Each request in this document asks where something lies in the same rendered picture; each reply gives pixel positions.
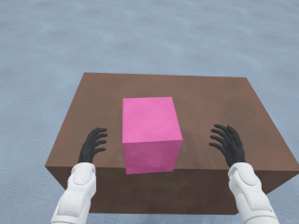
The robot right hand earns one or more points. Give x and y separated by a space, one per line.
232 147

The carton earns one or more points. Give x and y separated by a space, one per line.
151 137

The robot left forearm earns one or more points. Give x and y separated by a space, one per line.
74 205

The robot left hand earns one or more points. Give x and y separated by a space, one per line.
89 149

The pedestal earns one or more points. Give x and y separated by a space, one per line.
199 183

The robot right forearm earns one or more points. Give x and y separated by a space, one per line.
252 204

